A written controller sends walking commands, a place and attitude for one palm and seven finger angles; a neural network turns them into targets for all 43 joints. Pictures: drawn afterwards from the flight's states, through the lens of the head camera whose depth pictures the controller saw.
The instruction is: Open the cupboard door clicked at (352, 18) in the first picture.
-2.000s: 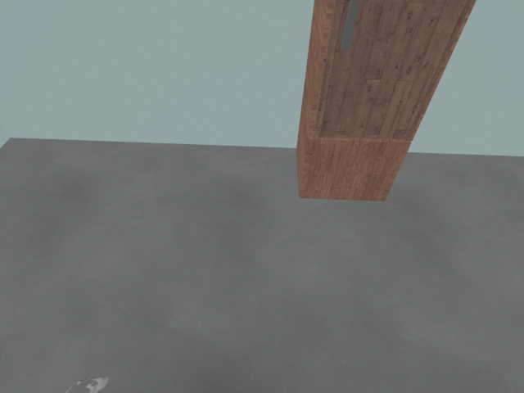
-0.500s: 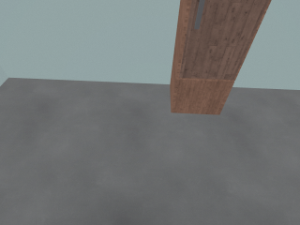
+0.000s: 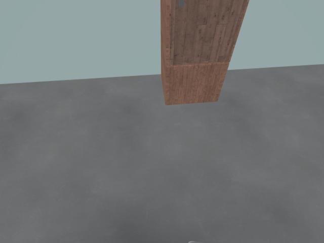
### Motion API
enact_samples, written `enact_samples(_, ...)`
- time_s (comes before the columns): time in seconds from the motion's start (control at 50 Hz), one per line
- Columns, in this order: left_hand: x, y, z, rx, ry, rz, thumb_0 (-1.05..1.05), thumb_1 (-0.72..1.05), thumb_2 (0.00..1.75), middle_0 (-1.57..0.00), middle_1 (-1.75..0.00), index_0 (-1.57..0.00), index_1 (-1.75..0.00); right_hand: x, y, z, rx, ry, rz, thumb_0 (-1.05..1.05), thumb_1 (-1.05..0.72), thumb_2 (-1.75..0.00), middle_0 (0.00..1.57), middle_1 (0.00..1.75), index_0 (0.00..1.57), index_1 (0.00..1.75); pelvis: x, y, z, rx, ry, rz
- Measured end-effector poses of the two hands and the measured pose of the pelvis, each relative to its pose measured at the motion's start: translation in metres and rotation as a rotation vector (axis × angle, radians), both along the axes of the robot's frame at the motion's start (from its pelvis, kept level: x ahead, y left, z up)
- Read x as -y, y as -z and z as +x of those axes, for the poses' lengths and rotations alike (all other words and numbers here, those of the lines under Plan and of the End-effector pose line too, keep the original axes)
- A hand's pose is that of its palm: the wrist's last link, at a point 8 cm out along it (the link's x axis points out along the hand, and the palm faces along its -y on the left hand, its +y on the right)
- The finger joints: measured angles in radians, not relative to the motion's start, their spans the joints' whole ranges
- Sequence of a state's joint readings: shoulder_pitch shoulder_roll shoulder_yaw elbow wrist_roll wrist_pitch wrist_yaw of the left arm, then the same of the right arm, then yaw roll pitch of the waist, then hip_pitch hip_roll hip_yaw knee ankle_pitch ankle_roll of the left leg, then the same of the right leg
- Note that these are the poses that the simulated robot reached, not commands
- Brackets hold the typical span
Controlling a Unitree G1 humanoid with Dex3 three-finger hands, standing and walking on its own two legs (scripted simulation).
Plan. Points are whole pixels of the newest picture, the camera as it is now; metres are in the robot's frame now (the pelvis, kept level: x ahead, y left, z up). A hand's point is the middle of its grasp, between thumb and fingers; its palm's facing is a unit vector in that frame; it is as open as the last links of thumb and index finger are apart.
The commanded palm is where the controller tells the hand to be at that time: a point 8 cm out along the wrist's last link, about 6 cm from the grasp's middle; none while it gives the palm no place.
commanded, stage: walk to a spot facing it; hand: left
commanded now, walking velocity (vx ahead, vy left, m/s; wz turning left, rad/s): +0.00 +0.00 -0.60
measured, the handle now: out of the picture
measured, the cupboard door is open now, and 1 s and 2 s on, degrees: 0 0 0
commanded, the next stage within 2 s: turn to face it in 2.00 s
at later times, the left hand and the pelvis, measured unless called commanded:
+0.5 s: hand out of the picture +0.08 +0.22 -0.16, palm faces -0.16 -0.96 -0.24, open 7.4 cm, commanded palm none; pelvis -0.01 +0.02 +0.01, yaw -15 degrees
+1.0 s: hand (138, 200) +0.26 +0.10 -0.17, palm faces -0.60 -0.79 -0.11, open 7.4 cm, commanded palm none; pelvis +0.08 +0.01 +0.01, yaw -35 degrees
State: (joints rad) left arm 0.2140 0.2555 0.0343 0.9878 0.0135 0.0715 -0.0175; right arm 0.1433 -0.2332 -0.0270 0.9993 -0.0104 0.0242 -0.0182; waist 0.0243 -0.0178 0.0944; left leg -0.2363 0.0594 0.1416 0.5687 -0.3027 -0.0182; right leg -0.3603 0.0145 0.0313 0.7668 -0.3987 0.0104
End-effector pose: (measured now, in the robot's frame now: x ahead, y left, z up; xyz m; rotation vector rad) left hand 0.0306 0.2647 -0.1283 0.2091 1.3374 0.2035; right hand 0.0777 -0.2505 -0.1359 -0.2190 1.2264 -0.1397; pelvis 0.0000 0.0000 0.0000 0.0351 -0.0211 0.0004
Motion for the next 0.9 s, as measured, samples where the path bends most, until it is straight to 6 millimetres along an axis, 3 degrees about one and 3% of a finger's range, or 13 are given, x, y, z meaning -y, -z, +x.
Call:
enact_samples(0.1, 0.023, 0.003, 0.003, 0.020, 0.038, 0.011, 0.00, 0.91, 0.90, -0.21, -0.29, -0.20, -0.30, 0.014, 0.020, -0.017, -0.023, 0.065, 0.030, 0.01, -0.90, -0.89, 0.20, 0.30, 0.20, 0.30, 0.014, 0.011, -0.003, -0.005, 0.043, -0.014)
enact_samples(0.26, 0.039, -0.013, 0.006, -0.002, 0.089, -0.013, 0.00, 0.91, 0.90, -0.21, -0.29, -0.20, -0.30, 0.024, -0.006, -0.027, 0.009, 0.139, 0.016, 0.01, -0.90, -0.89, 0.20, 0.30, 0.20, 0.30, 0.017, -0.011, -0.008, -0.037, 0.123, -0.004)
enact_samples(0.4, 0.023, -0.011, 0.030, 0.033, 0.159, -0.019, 0.00, 0.91, 0.90, -0.21, -0.30, -0.21, -0.30, 0.022, -0.021, -0.029, 0.074, 0.204, -0.029, 0.01, -0.90, -0.89, 0.20, 0.30, 0.20, 0.30, 0.001, -0.012, -0.012, -0.051, 0.201, -0.017)
enact_samples(0.54, -0.011, 0.005, 0.061, 0.079, 0.228, -0.048, 0.00, 0.91, 0.90, -0.21, -0.29, -0.20, -0.30, -0.007, -0.036, -0.040, 0.157, 0.250, -0.081, 0.01, -0.90, -0.89, 0.20, 0.30, 0.20, 0.30, -0.033, -0.005, -0.010, -0.058, 0.277, -0.048)
enact_samples(0.64, -0.022, -0.001, 0.101, 0.097, 0.313, -0.084, 0.00, 0.91, 0.90, -0.20, -0.29, -0.20, -0.30, -0.033, -0.049, -0.084, 0.121, 0.342, -0.101, 0.00, -0.90, -0.89, 0.20, 0.30, 0.20, 0.30, -0.048, -0.015, 0.002, -0.038, 0.344, -0.077)
enact_samples(0.74, -0.017, -0.006, 0.144, 0.124, 0.394, -0.101, 0.00, 0.91, 0.90, -0.20, -0.29, -0.20, -0.30, -0.057, -0.050, -0.132, 0.007, 0.455, -0.096, 0.01, -0.90, -0.89, 0.20, 0.30, 0.20, 0.30, -0.050, -0.021, 0.019, -0.040, 0.417, -0.087)
enact_samples(0.82, 0.003, -0.001, 0.171, 0.087, 0.465, -0.110, 0.00, 0.91, 0.90, -0.20, -0.29, -0.20, -0.30, -0.079, -0.044, -0.164, -0.079, 0.564, -0.068, 0.01, -0.90, -0.89, 0.20, 0.30, 0.20, 0.30, -0.046, -0.019, 0.036, -0.044, 0.481, -0.076)
enact_samples(0.9, 0.041, 0.006, 0.201, 0.041, 0.553, -0.133, 0.00, 0.91, 0.90, -0.20, -0.29, -0.20, -0.30, -0.106, -0.037, -0.190, -0.179, 0.671, -0.015, 0.01, -0.90, -0.89, 0.20, 0.30, 0.20, 0.30, -0.033, -0.015, 0.055, -0.049, 0.541, -0.066)
